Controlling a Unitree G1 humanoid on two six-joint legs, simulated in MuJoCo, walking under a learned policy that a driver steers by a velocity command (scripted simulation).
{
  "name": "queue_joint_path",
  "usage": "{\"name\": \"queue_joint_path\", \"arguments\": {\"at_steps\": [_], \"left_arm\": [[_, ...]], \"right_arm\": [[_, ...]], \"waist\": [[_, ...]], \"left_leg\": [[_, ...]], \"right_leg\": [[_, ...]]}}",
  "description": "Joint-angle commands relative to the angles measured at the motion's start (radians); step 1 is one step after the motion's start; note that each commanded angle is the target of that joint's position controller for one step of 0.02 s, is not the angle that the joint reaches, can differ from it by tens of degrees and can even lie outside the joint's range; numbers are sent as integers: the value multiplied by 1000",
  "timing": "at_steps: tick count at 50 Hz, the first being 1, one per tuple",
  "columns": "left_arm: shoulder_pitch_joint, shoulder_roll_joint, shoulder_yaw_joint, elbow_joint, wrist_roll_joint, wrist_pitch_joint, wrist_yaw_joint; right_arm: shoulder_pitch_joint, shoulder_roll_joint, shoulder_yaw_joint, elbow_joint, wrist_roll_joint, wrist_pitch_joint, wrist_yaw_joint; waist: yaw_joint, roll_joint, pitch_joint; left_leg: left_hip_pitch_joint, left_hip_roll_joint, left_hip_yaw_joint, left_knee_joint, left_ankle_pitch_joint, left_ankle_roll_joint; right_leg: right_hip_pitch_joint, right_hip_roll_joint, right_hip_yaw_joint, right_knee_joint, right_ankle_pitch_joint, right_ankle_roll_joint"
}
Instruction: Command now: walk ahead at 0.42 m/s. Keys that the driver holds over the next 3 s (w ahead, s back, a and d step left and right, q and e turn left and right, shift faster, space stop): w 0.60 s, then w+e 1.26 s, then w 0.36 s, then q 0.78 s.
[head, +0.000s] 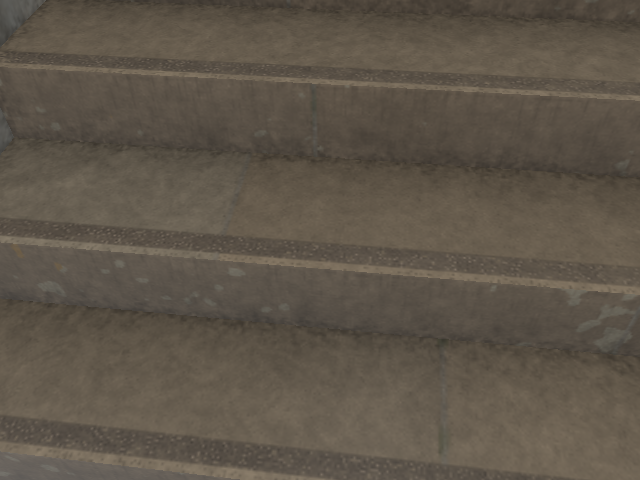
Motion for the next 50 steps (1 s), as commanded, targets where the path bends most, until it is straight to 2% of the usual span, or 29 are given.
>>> {"name": "queue_joint_path", "arguments": {"at_steps": [1, 3, 4, 5, 7, 9, 10, 11, 12, 14, 16, 18, 22, 25, 27, 28, 30, 31, 33, 35, 36, 37, 38, 39, 40, 43, 47, 48, 50], "left_arm": [[-201, -45, -49, -186, -40, 5, 9], [-418, 61, -38, -245, -49, 27, 8], [-506, 49, -45, -272, -44, 36, 6], [-364, -14, -50, -215, -28, 50, -11], [-260, 3, -46, -177, -8, 63, -31], [-60, 72, -17, -130, -2, 51, 3], [95, 134, -8, -56, -31, 46, 19], [357, 213, 20, 30, 28, 50, 46], [469, 251, 42, 81, 58, 27, 58], [264, 120, 28, 151, 23, -27, 50], [66, -58, -24, 177, 14, -30, 30], [-9, -103, -37, 195, 19, -44, 27], [132, -44, -28, 229, 84, -68, 28], [383, -53, -47, 333, 105, -56, 33], [453, -30, -53, 349, 108, -76, 18], [499, -31, -56, 355, 101, -83, 16], [336, -16, -56, 266, 26, -79, -18], [355, 71, -44, 271, 5, -94, -35], [382, 158, -21, 259, -20, -122, -36], [396, 225, 23, 278, -3, -117, -47], [497, 121, 12, 291, 53, -123, -56], [504, 58, 5, 288, 48, -109, -70], [433, 20, 24, 319, 4, -82, -87], [357, 32, 43, 315, -22, -81, -85], [290, 13, 50, 289, -10, -88, -66], [125, -61, 20, 186, -32, -64, -22], [95, -60, 12, 174, -39, -40, -48], [70, -42, 14, 183, -42, -41, -61], [-92, -48, -11, 82, -58, -36, -44]], "right_arm": [[-224, -13, 30, -92, -38, -54, -9], [-249, -105, 17, -167, 24, -79, 3], [-99, -147, 8, -125, 65, -76, 17], [-68, -217, 2, -120, 92, -81, 30], [-54, -298, -40, -110, 111, -92, 48], [10, -273, -61, -68, 67, -88, 75], [81, -190, -45, -91, 20, -87, 94], [-85, -125, -42, -132, 43, -67, 105], [-190, -99, -61, -130, 86, -53, 108], [-316, -75, -64, -184, 97, -53, 48], [-368, -54, -50, -232, 91, -31, 20], [-335, -21, -31, -241, 86, 4, 14], [-504, -38, -10, -286, 112, 3, 41], [-701, -24, 26, -382, 113, -4, 7], [-837, -71, 26, -459, 122, 11, -13], [-879, -71, 24, -479, 115, 30, -18], [-1016, -30, 40, -537, 75, 79, 18], [-980, 1, 46, -545, 89, 84, 48], [-883, -52, 22, -513, 90, 80, 62], [-723, -103, -2, -473, 101, 49, 38], [-510, -136, -13, -402, 104, 37, 19], [-274, -189, -31, -334, 86, 50, 2], [-97, -264, -70, -256, 62, 45, -2], [-138, -284, -76, -208, 72, 8, -12], [-257, -245, -77, -194, 93, -12, -10], [-462, 31, -8, -142, 91, -16, 4], [-481, 27, -16, -154, 60, -60, -9], [-410, 5, -16, -136, 41, -62, -15], [-291, -1, -4, -74, 9, -44, -6]], "waist": [[124, -10, 172], [78, -6, 113], [31, 86, 102], [97, 206, 109], [110, 172, 60], [143, 186, -150], [154, -4, -312], [284, -202, -263], [298, -237, -103], [161, -104, 65], [33, 54, 20], [-49, 43, 21], [-11, -93, 58], [70, -31, 92], [101, -16, 54], [119, -71, 64], [85, -90, 101], [40, -189, 65], [-10, -181, 21], [-47, -233, -86], [-51, -52, -316], [-141, 110, -397], [-203, 225, -290], [-157, 163, -94], [-83, 148, -16], [65, -69, -23], [142, -25, 28], [116, 71, 34], [92, 40, 72]], "left_leg": [[-315, 228, -115, -357, 2, 158], [-689, 168, -61, -595, 75, 182], [-654, 199, -117, -606, 288, 228], [-461, 262, -106, -484, 895, 274], [85, 329, -83, -231, 1550, 259], [59, 285, -36, 84, 1854, 195], [-276, 187, -118, 307, 1522, 157], [-611, 22, -171, 656, 621, 114], [-794, -43, -354, 1171, 401, 109], [-978, -50, -388, 1486, 440, 162], [-1008, -22, -393, 1590, 465, 224], [-1068, 17, -319, 1582, 423, 233], [-1090, 74, -84, 1727, 276, 210], [-1489, 108, -175, 1735, 185, 257], [-1392, 172, -78, 1370, 279, 209], [-1360, 180, -32, 1325, 299, 184], [-847, 170, 96, 1061, 137, 143], [-625, 98, 128, 1104, 144, 120], [-632, -2, 174, 856, -13, 77], [-447, -37, 91, 589, -3, 114], [42, 92, -163, 633, 359, 221], [250, 241, -573, 287, 154, 296], [137, 391, -959, -21, -108, 346], [-49, 381, -918, -54, -290, 259], [-146, 372, -753, -33, -243, 236], [-207, 328, -368, -17, 169, 108], [-305, 222, 38, -102, 262, 71], [-282, 214, 43, -132, 274, 108], [-151, 277, 10, -192, 237, 106]], "right_leg": [[-130, -117, -52, -178, 112, -66], [442, -119, -198, -694, 76, 38], [529, -60, -252, -747, -28, 109], [512, 0, -299, -751, -19, 158], [323, 52, -309, -1096, -105, 165], [713, 44, -159, -1175, 206, 66], [1104, -66, 203, -1355, 86, -55], [1233, -190, 592, -1710, -111, -145], [1062, -268, 867, -1909, -465, -120], [846, -234, 659, -1847, -398, -52], [750, -230, 476, -1870, -161, -7], [713, -171, 229, -1900, -1, 45], [630, -126, 34, -2019, 49, 48], [1015, -225, 137, -2012, 61, 48], [1042, -222, 97, -2083, 111, 64], [1035, -224, 88, -2116, 141, 50], [638, -244, -18, -2289, 300, 24], [560, -259, -24, -2252, 778, -28], [915, -287, -32, -2092, 1407, -29], [1138, -280, -56, -1875, 1749, 31], [812, -242, 0, -1600, 1557, 85], [565, -103, 58, -1373, 905, 102], [394, 8, 180, -754, 399, 131], [234, -3, 255, -409, 483, 131], [154, 1, 232, -248, 464, 114], [65, -30, 243, -220, 448, 4], [27, -70, 108, -256, 404, 0], [-14, -48, 43, -38, 343, 1], [-234, -37, 71, 45, 254, -57]]}}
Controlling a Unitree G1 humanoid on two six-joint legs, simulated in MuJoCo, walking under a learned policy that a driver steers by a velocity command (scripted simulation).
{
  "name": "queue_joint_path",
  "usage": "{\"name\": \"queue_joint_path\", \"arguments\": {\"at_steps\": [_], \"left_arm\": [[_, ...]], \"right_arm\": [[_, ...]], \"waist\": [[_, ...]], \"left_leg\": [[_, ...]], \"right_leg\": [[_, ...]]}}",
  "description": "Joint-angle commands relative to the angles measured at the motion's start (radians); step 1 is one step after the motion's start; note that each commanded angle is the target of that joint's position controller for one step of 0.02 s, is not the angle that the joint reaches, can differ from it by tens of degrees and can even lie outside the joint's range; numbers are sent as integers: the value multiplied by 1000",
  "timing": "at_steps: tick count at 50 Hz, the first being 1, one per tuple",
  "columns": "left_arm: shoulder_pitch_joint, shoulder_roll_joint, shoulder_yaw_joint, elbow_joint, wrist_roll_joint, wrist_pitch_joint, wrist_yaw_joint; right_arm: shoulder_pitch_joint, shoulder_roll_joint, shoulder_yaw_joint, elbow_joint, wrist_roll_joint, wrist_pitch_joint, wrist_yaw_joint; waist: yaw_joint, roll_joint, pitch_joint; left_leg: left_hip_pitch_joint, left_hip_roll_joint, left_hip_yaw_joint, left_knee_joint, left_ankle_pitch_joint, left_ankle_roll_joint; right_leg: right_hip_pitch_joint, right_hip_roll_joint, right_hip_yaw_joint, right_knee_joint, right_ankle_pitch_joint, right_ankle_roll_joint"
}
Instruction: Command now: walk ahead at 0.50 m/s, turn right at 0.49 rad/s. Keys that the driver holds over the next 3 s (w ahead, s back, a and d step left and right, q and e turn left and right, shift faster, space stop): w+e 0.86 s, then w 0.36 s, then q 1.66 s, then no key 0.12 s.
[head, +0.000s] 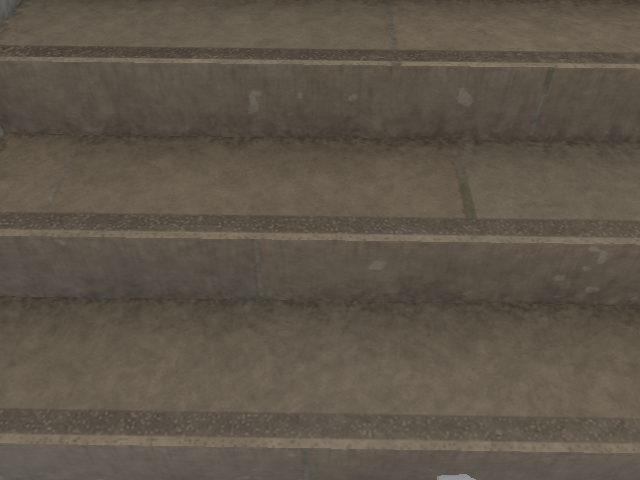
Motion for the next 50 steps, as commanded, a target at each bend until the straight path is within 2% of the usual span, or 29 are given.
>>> {"name": "queue_joint_path", "arguments": {"at_steps": [1, 6, 8, 10, 12, 13, 14, 15, 16, 17, 19, 21, 22, 25, 29, 32, 33, 35, 36, 37, 38, 39, 40, 41, 43, 44, 46, 48, 50], "left_arm": [[-139, -79, -51, -106, -12, 6, 17], [-344, -20, -55, -218, -2, 41, 46], [-532, -32, -60, -300, 7, 97, 42], [-450, -67, -52, -319, -5, 110, 9], [-262, -21, -27, -271, 2, 97, 10], [-177, 8, -8, -252, -2, 80, 26], [-27, 62, 13, -206, -11, 68, 56], [191, 101, 37, -138, -6, 73, 77], [344, 182, 45, -70, 23, 80, 76], [392, 237, 86, -49, 61, 72, 89], [303, 82, 50, 27, 55, 30, 91], [101, -40, 5, 25, 39, 13, 69], [40, -87, -18, 29, 61, 7, 56], [73, -37, -19, 23, 74, -20, 64], [283, -11, -40, 85, 137, -38, 70], [218, 66, -32, -11, 37, -47, 35], [236, 109, -27, -30, 2, -61, 35], [231, 196, 12, -61, -8, -81, 27], [248, 221, 38, -59, 3, -90, 13], [289, 94, 25, -62, 38, -93, 9], [309, -45, -2, -80, 63, -77, 1], [172, 20, 30, -53, 23, -57, 7], [114, 31, 37, -66, 8, -49, 24], [120, 40, 38, -49, 6, -36, 40], [107, -10, 19, -70, 35, -24, 48], [94, -26, 17, -65, 42, -13, 43], [27, -41, 5, -84, 27, -5, 36], [-84, -6, -6, -150, 29, -9, 38], [-181, 23, -7, -190, 27, 6, 27]], "right_arm": [[-20, 53, 36, -18, -42, -19, 7], [205, 25, 54, 31, -80, -33, 11], [157, -10, 48, 13, -25, -30, 50], [110, -134, 32, -16, 19, -73, 62], [97, -245, -1, -43, 51, -97, 51], [79, -264, -13, -46, 44, -91, 57], [113, -214, -12, -61, -17, -90, 58], [76, -189, -13, -81, -32, -83, 71], [17, -103, -11, -102, -14, -59, 112], [-7, -88, -17, -120, 56, -38, 123], [-120, -50, -18, -161, 36, -46, 97], [-206, 19, 13, -227, 23, -46, 63], [-195, 5, 17, -246, 30, -22, 46], [-283, -33, 20, -291, 58, 4, 24], [-489, -41, 40, -419, 41, -12, -9], [-740, -52, 49, -560, 54, 40, -19], [-690, -17, 46, -577, 48, 39, -9], [-531, -64, 25, -541, 61, 44, 4], [-426, -158, -9, -528, 85, 21, -4], [-203, -192, -27, -470, 74, 2, -21], [28, -256, -42, -407, 36, 2, -40], [86, -259, -46, -387, 5, -4, -42], [-38, -249, -49, -365, 38, -31, -39], [-122, -181, -43, -326, 59, -33, -27], [-161, 67, 9, -242, 67, -22, -21], [-184, 92, 14, -234, 76, -22, -29], [-214, 92, 9, -213, 54, -29, -39], [-173, 65, 12, -177, 20, -44, -28], [-134, 11, 4, -166, -3, -49, -2]], "waist": [[24, 96, 96], [-55, 111, 77], [-55, 110, 132], [63, 189, 57], [116, 236, 47], [138, 261, 32], [126, 197, -131], [192, 142, -212], [198, -58, -200], [216, -57, -147], [124, -25, -1], [-15, 80, 12], [-75, 112, 11], [-65, -25, 52], [0, 109, 40], [11, 16, 81], [-19, -100, 91], [-80, -67, -11], [-103, -107, -81], [-140, 90, -315], [-190, 376, -433], [-273, 380, -166], [-189, 296, 36], [-117, 200, 80], [-38, 3, 42], [-16, 5, 53], [-5, 96, 85], [-9, 20, 84], [-39, 76, 60]], "left_leg": [[94, 257, -185, -329, 237, 106], [300, 268, -103, -414, 347, 104], [192, 331, -54, -561, 578, 111], [23, 315, 41, -446, 1536, 132], [304, 359, 48, -282, 1765, 126], [361, 354, 45, -177, 1812, 127], [128, 322, 7, 31, 1805, 82], [-74, 239, -51, 259, 1419, 73], [-406, 33, -138, 620, 416, 38], [-532, -18, -394, 1122, 385, 50], [-771, -50, -499, 1520, 393, 84], [-858, -31, -505, 1539, 345, 139], [-876, -3, -458, 1487, 361, 151], [-901, 14, -330, 1662, 84, 108], [-960, 68, -325, 1381, 165, 114], [-364, 74, -153, 898, -148, -27], [-282, 5, -81, 922, -217, -69], [-368, -75, -94, 679, -139, -44], [-289, -82, -173, 550, -70, 9], [121, 55, -489, 494, 340, 161], [471, 318, -1112, 80, 160, 361], [273, 358, -1371, -119, -382, 326], [42, 332, -1196, -117, -590, 257], [-74, 331, -983, -84, -424, 249], [-96, 302, -701, -50, -147, 166], [-99, 264, -613, -71, -109, 149], [-130, 232, -511, -158, -55, 161], [-81, 232, -425, -230, -38, 143], [-48, 240, -333, -330, 26, 144]], "right_leg": [[-243, 4, -21, 184, -98, -96], [-280, -44, -128, -278, 70, -37], [-81, -93, -282, -561, -185, -1], [365, 27, -392, -586, -178, 34], [415, 121, -385, -886, -306, 80], [511, 166, -377, -1039, -342, 84], [894, 135, -218, -938, -68, 20], [1140, 103, 9, -1170, -130, -5], [1285, -41, 410, -1537, -302, -92], [1193, -115, 664, -1711, -413, -92], [1016, -100, 589, -1675, -422, -106], [894, -58, 382, -1641, -307, -50], [839, -44, 294, -1659, -194, -33], [708, -17, 174, -1757, -163, -22], [748, 8, 189, -1753, -348, 53], [321, -34, 207, -2049, -319, -16], [380, -99, 262, -2046, -4, -67], [877, -164, 197, -1824, 905, -51], [1038, -150, 179, -1672, 1247, -13], [843, -47, 137, -1325, 1130, 50], [413, 155, 135, -1012, 90, 117], [171, 166, 230, -485, -49, 135], [89, 111, 174, -349, 54, 118], [115, 84, 109, -278, 94, 102], [164, 39, 106, -328, 110, 71], [155, 23, 88, -381, 83, 73], [92, 29, 62, -292, -12, 43], [2, 4, 58, -441, 77, 37], [27, -27, -26, -550, 122, 64]]}}
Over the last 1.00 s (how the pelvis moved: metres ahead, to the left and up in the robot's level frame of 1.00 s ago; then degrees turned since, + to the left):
0.53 0.03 0.32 -9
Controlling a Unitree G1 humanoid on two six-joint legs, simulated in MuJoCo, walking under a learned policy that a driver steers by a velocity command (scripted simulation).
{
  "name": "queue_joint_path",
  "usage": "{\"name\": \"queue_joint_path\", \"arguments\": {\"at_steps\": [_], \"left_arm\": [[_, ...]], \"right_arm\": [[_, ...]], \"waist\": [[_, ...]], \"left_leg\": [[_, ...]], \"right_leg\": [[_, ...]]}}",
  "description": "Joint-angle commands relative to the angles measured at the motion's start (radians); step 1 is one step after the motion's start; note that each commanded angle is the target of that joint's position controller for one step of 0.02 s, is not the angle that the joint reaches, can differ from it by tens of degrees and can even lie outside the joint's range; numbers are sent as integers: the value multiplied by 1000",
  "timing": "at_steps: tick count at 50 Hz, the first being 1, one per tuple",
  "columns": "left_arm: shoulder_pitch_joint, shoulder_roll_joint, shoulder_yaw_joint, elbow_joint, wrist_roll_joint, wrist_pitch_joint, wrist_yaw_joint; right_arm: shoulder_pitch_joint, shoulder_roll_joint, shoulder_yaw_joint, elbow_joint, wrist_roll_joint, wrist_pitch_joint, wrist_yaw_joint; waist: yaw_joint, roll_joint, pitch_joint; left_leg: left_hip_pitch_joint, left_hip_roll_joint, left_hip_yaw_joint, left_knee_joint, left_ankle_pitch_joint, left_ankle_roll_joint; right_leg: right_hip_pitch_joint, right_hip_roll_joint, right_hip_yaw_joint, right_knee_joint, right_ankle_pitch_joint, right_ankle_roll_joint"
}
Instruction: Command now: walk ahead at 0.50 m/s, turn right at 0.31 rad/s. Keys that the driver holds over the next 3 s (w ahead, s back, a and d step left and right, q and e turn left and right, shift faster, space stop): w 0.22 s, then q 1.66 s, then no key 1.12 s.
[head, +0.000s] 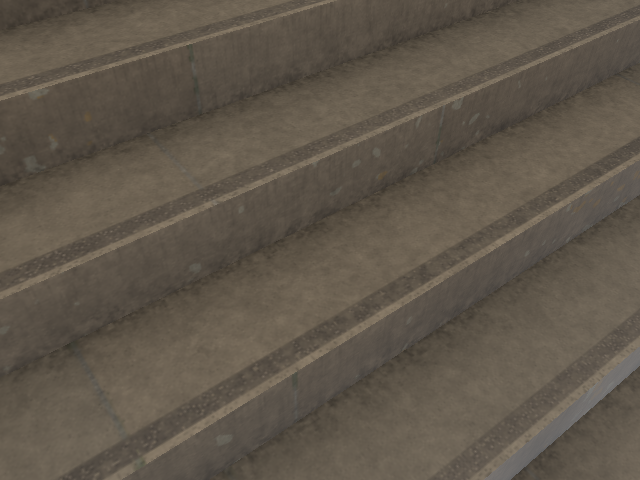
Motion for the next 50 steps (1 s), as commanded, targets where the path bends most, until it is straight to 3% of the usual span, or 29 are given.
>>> {"name": "queue_joint_path", "arguments": {"at_steps": [1, 3, 11, 12, 13, 14, 15, 16, 17, 19, 20, 21, 22, 23, 24, 26, 28, 29, 30, 33, 35, 36, 37, 38, 39, 41, 42, 46, 50], "left_arm": [[-88, -38, -26, -73, 8, 12, -15], [-46, -54, -31, -41, 31, 28, -8], [-340, -136, -77, -183, 12, 58, -4], [-408, -157, -89, -216, 22, 70, -7], [-382, -118, -51, -251, -21, 32, 37], [-420, -99, -47, -275, -18, 11, 52], [-683, -167, -94, -333, 59, 70, 10], [-673, -149, -79, -339, 79, 78, -6], [-641, -169, -82, -320, 38, 69, 0], [-169, -42, -23, -119, -54, 34, 58], [201, 37, 1, -28, -16, -36, 90], [311, 186, 38, 22, 5, -57, 104], [456, 219, 56, -22, -51, -32, 130], [376, 227, 66, -46, -34, -19, 146], [469, 235, 87, 54, -14, 1, 120], [310, 71, 51, 91, 62, -6, 86], [87, -12, 21, 119, 54, -12, 49], [-108, 24, 31, 81, 68, -27, 24], [-360, 144, 65, -28, 44, -35, 18], [-478, 372, 138, -175, 8, -75, 49], [-441, 318, 140, -220, 8, -78, 35], [-299, 145, 119, -215, 35, -44, 3], [80, 111, 114, -186, 41, -13, -57], [69, 121, 107, -190, -6, 6, -45], [6, 109, 95, -212, -20, 16, -11], [19, 18, 38, -215, 40, 7, 74], [-27, 25, 21, -235, 29, 3, 94], [-165, 80, 34, -293, -17, 32, 95], [-160, 18, 6, -323, -14, 10, 114]], "right_arm": [[-116, 23, 29, -79, -35, -43, 28], [-29, 33, 41, -48, -39, -52, 36], [278, 68, 68, 82, -52, -49, 44], [258, 79, 68, 83, -36, -46, 43], [256, 6, 34, 47, 50, -82, -46], [295, -42, 14, 79, 53, -78, -79], [369, 61, 46, 143, 24, -58, -7], [332, 19, 27, 101, 29, -56, 20], [363, -19, 15, 97, 11, -58, 31], [200, -180, -35, -6, 40, -50, 18], [26, -222, -84, -27, 145, -50, -45], [156, -50, -66, -79, 152, -64, -75], [175, 21, -61, -92, 199, -71, -57], [-22, -12, -80, -139, 181, -74, -44], [-52, 163, 13, -247, 38, -63, 42], [-151, 129, 8, -312, 49, -34, 27], [-123, 168, 54, -441, 56, 41, 19], [-115, 120, 48, -528, 50, 75, 14], [-35, 59, 20, -534, 54, 91, 34], [126, -77, -6, -449, 100, 94, 103], [202, -180, -36, -394, 95, 85, 77], [295, -278, -76, -361, 48, 78, 22], [75, -404, -64, -492, 26, 94, 30], [-12, -331, -65, -464, 42, 93, 36], [-49, -252, -53, -420, 68, 70, 62], [-155, -92, -9, -308, 115, 1, 71], [-198, -58, 0, -301, 95, -2, 72], [-234, -162, -29, -394, 48, -10, 38], [-131, -153, -27, -408, 40, -19, 38]], "waist": [[52, 93, 96], [42, 85, 117], [-31, 127, 186], [-30, 111, 198], [-10, 118, 396], [-20, 78, 425], [-81, 145, 105], [-46, 159, 94], [-31, 200, 5], [137, 187, 36], [298, 211, 54], [174, -154, -82], [274, -110, -382], [301, -77, -368], [274, -547, -400], [119, -160, -85], [-60, 6, 20], [-184, 50, 72], [-319, 58, 42], [-401, -127, -2], [-335, -59, 36], [-249, 174, -93], [-10, 407, -359], [-26, 280, -149], [-30, 326, 16], [112, 227, 57], [133, 60, 59], [78, 71, -23], [43, 193, 14]], "left_leg": [[10, 220, -245, -490, 140, 175], [133, 237, -251, -477, 257, 197], [487, 278, -139, -521, 438, 179], [426, 268, -117, -528, 475, 171], [422, 319, -276, -620, 461, 142], [555, 313, -261, -613, 488, 137], [756, 259, -173, -495, 601, 137], [599, 173, -95, -421, 1030, 139], [410, 182, -125, -401, 1430, 160], [229, 158, -147, -182, 1352, 22], [112, 42, -126, 117, 719, 11], [-406, -56, -81, 567, -239, -36], [-522, -72, -214, 921, -328, -41], [-560, -17, -204, 1021, -171, -47], [-690, 29, -237, 1579, -410, 8], [-927, -10, -234, 1823, -491, 104], [-854, 5, -303, 1630, -420, 197], [-663, 36, -323, 1300, -347, 217], [-326, 36, -256, 863, -118, 176], [-91, -145, -89, 810, 125, 23], [-105, -228, -59, 289, 216, 45], [244, -143, -451, 53, 1020, 222], [274, 167, -1262, -267, 1050, 455], [77, 160, -1225, -303, 537, 370], [-46, 105, -1045, -256, 153, 300], [-176, -23, -800, -173, 27, 219], [-251, -47, -754, -187, 21, 186], [-207, -15, -759, -311, -62, 105], [-120, -1, -765, -289, 116, 146]], "right_leg": [[-84, -58, -69, -54, 78, 19], [-200, -43, -20, 49, 110, 33], [-346, -178, -214, -97, -38, -13], [-245, -193, -241, -230, -52, -3], [-277, -146, -249, -121, -314, 123], [-371, -158, -276, -169, -460, 161], [-289, -160, -239, -537, -462, 73], [40, -101, -346, -723, -483, 71], [418, -21, -417, -741, -319, 117], [1054, 36, -339, -1350, 312, 164], [1277, -103, -222, -1441, 404, 206], [1797, -443, -40, -997, 1695, 169], [1911, -618, 85, -912, 2091, -36], [1714, -545, 46, -1093, 1520, -77], [1658, -573, 69, -1095, 1139, -212], [1289, -486, -92, -1208, 879, -128], [977, -443, -197, -1350, 579, -44], [755, -382, -331, -1452, 394, 15], [542, -238, -474, -1547, 261, 59], [683, -324, -489, -1447, 1156, 41], [894, -320, -441, -1125, 1364, -9], [571, -171, -405, -611, 613, 77], [470, 46, -116, -189, -311, 162], [332, 98, 56, 119, -288, 182], [147, 114, 85, 217, -276, 148], [109, 60, 38, 136, -244, 105], [157, 29, -8, 56, -249, 132], [238, 16, -112, -159, -375, 330], [212, 52, -117, 110, -322, 330]]}}
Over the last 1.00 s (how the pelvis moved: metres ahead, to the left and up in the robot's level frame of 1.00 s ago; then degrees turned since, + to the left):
0.51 -0.07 0.32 -33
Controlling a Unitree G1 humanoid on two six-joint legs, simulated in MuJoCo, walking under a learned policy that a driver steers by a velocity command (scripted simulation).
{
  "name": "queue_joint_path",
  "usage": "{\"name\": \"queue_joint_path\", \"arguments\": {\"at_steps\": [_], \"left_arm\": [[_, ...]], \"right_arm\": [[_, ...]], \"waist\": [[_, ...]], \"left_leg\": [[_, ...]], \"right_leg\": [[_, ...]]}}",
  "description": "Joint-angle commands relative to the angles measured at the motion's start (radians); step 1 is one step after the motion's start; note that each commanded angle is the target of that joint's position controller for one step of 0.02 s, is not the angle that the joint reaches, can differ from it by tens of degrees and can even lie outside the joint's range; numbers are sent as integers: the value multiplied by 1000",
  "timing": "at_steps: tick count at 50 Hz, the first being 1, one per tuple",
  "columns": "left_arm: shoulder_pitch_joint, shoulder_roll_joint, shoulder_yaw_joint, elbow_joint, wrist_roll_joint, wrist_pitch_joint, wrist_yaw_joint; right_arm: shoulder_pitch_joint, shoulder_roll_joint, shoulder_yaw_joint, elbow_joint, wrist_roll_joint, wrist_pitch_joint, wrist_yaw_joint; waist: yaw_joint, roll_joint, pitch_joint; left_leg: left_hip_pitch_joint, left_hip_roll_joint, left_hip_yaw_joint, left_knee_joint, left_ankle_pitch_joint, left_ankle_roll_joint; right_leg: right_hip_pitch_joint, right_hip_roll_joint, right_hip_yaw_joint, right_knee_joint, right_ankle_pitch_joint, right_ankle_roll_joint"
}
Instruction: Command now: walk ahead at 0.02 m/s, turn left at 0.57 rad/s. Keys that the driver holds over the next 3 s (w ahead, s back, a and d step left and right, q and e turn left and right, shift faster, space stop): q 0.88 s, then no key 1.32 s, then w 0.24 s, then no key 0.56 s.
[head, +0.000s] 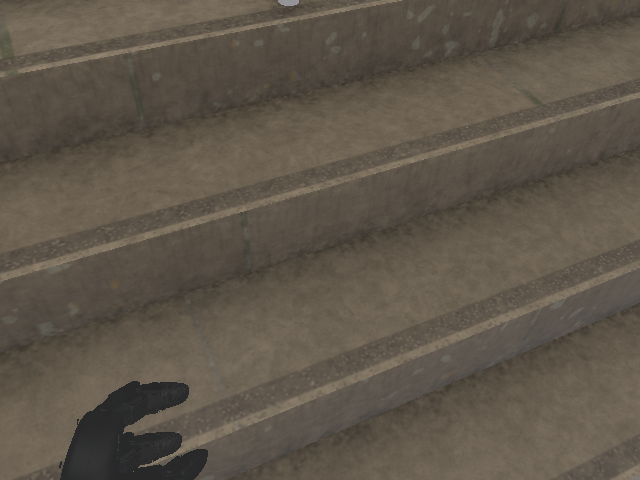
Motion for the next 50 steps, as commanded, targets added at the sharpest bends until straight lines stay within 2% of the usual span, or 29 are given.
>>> {"name": "queue_joint_path", "arguments": {"at_steps": [1, 5, 11, 13, 14, 15, 16, 17, 18, 19, 20, 21, 22, 24, 25, 26, 31, 33, 36, 37, 39, 42, 43, 44, 45, 46, 47, 48, 50], "left_arm": [[27, 87, 21, -70, -4, -20, 17], [-27, 90, 26, -119, 7, -40, 46], [113, 20, 11, -158, -2, -33, 4], [221, 23, 15, -119, -5, -28, -7], [219, 47, 27, -100, 4, -28, -14], [213, 150, 60, -113, 6, -36, -9], [204, 234, 93, -149, 29, -27, -20], [310, 259, 117, -137, 43, -23, -25], [281, 228, 98, -131, 36, -36, -38], [138, 129, 52, -158, 26, -36, -60], [29, 38, 14, -183, 15, -28, -54], [-8, 19, 3, -188, 6, -13, -27], [17, 28, -1, -185, 9, 1, -5], [109, 48, -2, -186, 13, -11, 16], [196, 107, 16, -162, 39, -11, 32], [274, 122, 23, -138, 36, -19, 37], [248, 101, 11, -100, 51, -18, 9], [205, 144, 28, -84, 63, -14, 18], [180, 167, 46, -68, 35, -38, 37], [196, 188, 61, -58, 31, -43, 46], [169, 211, 80, -53, 59, -49, 35], [123, 215, 88, -57, 57, -35, 39], [205, 152, 73, -28, 49, -30, 41], [272, 31, 44, -49, 49, -24, 48], [309, 14, 24, -132, 10, -43, 54], [190, 77, 33, -152, -38, -50, 25], [105, 126, 43, -147, -45, -46, 18], [128, 188, 66, -116, -26, -50, 16], [162, 164, 60, -112, 11, -57, 6]], "right_arm": [[-86, -152, -39, -127, -2, -34, -9], [-74, -119, -21, -224, 32, -70, -18], [-141, -186, -70, -229, 53, -61, -41], [-209, -221, -100, -197, 84, -36, -23], [-162, -180, -90, -185, 47, -22, -16], [-35, -61, -66, -194, 46, -15, -21], [39, -71, -69, -205, 25, -2, -27], [-23, -211, -115, -202, 23, 14, -43], [-51, -222, -133, -196, 15, 30, -61], [-44, -249, -144, -167, 26, 39, -71], [-75, -226, -133, -170, 27, 29, -76], [-127, -173, -104, -185, 14, 20, -62], [-182, -135, -88, -198, 11, 14, -52], [-280, -136, -80, -205, 12, -8, -42], [-329, -137, -76, -237, 8, -10, -27], [-316, -143, -72, -223, 1, -6, -13], [-264, -131, -50, -193, 11, 3, 2], [-279, -138, -34, -219, 7, 14, 11], [-310, -104, -18, -242, -19, 31, 36], [-291, -92, -14, -247, -16, 36, 43], [-227, -76, -25, -244, 5, 35, 34], [-125, -116, -72, -197, 22, 1, 38], [-92, -165, -107, -182, 12, -29, 15], [-3, -265, -144, -173, -9, -63, -20], [17, -403, -170, -212, 14, -84, -39], [13, -358, -162, -198, -14, -97, -17], [-41, -323, -152, -180, 3, -92, 12], [-143, -261, -122, -216, 20, -76, 16], [-308, -169, -81, -247, 38, -45, -1]], "waist": [[77, 78, -20], [56, 72, 3], [92, 113, -43], [174, 53, -35], [130, 34, -76], [52, -142, -209], [37, -314, -232], [136, -198, -151], [99, -149, -80], [51, -199, -22], [31, -190, 10], [32, -147, -22], [52, -113, -35], [141, -107, -27], [180, -94, 2], [192, -119, -27], [141, -167, -26], [127, -158, -55], [131, -139, -24], [140, -166, -6], [127, -171, 25], [92, -144, 5], [100, -69, -41], [104, 173, -91], [120, 305, -211], [40, 244, -109], [22, 194, -28], [50, 101, -29], [142, 74, 19]], "left_leg": [[66, 190, -344, -224, 4, 139], [303, 232, -425, -192, 122, 161], [363, 228, -467, -156, 553, 160], [365, 201, -482, -136, 461, 143], [331, 169, -457, -121, 367, 113], [205, 37, -291, 75, 120, 5], [-123, -69, -126, 269, -379, -122], [-282, -87, -64, 644, -551, -182], [-322, -62, -62, 962, -425, -179], [-308, -27, -52, 1166, -260, -159], [-292, -10, -19, 1192, -195, -138], [-262, 7, 57, 1272, -161, -148], [-268, 20, 95, 1288, -159, -160], [-365, 65, 99, 1105, -145, -191], [-395, 65, 99, 1054, -89, -198], [-392, 92, 78, 1018, -91, -213], [-371, 196, 109, 870, -137, -190], [-286, 221, 177, 858, -151, -164], [-149, 257, 257, 452, -271, -143], [-121, 259, 265, 378, -272, -135], [-70, 277, 244, 235, -181, -106], [203, 189, 333, -150, 68, -35], [327, 149, 302, -231, 143, 29], [510, 298, 84, -196, 663, 180], [720, 514, -273, -223, 885, 400], [616, 560, -341, -262, 761, 371], [486, 502, -169, -194, 675, 289], [378, 463, -84, -193, 600, 243], [198, 436, -40, -246, 598, 226]], "right_leg": [[43, 25, -19, 235, 7, 25], [-26, -23, -9, -24, -87, 69], [407, -23, -27, -815, -10, 27], [590, -8, -63, -1139, 233, 11], [719, -55, -45, -1151, 409, -53], [945, -246, 147, -1046, 945, -258], [1157, -468, 436, -1074, 1158, -487], [1127, -529, 526, -1121, 1018, -535], [975, -492, 446, -1138, 777, -465], [787, -421, 288, -1153, 636, -395], [666, -355, 148, -1178, 590, -364], [623, -317, 69, -1183, 604, -367], [644, -290, 20, -1194, 591, -373], [833, -273, -30, -1241, 424, -351], [904, -260, -39, -1248, 419, -365], [948, -305, -18, -1259, 463, -381], [920, -393, -72, -1287, 486, -402], [876, -377, -136, -1279, 550, -396], [857, -340, -211, -1275, 455, -338], [866, -375, -186, -1280, 456, -342], [884, -448, -155, -1289, 403, -342], [804, -356, -239, -1166, 166, -245], [762, -313, -274, -1017, 38, -175], [575, -177, -363, -711, -209, -41], [314, -17, -259, -503, -403, 33], [185, 6, -94, -170, -384, 45], [95, -15, -46, 179, -353, 21], [112, -42, -20, 236, -282, 3], [200, -41, -20, 227, -213, -28]]}}
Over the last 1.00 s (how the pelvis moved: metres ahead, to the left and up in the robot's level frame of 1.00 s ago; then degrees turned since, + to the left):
0.44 -0.06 0.18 14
